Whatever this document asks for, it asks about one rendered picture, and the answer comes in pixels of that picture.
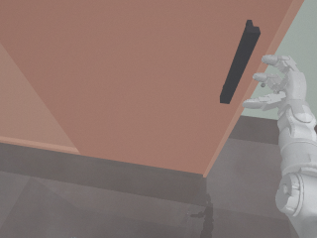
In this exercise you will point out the handle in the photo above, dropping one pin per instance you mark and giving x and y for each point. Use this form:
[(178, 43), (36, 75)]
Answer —
[(243, 53)]

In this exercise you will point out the right robot forearm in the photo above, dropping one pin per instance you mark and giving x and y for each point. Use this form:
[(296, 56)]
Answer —
[(297, 138)]

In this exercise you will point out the wardrobe door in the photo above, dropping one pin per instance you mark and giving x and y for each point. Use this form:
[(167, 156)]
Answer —
[(138, 81), (23, 114)]

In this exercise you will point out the robot right hand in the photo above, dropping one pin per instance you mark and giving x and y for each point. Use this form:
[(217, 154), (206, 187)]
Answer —
[(292, 86)]

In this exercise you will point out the robot right upper arm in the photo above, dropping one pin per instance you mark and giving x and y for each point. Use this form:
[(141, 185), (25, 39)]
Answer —
[(297, 198)]

